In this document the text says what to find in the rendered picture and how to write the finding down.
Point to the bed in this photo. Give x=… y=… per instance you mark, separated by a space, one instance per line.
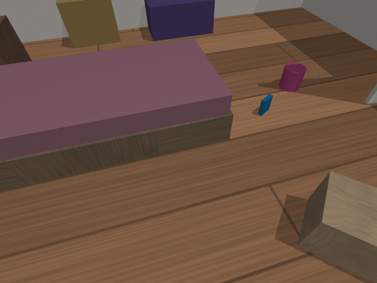
x=74 y=114

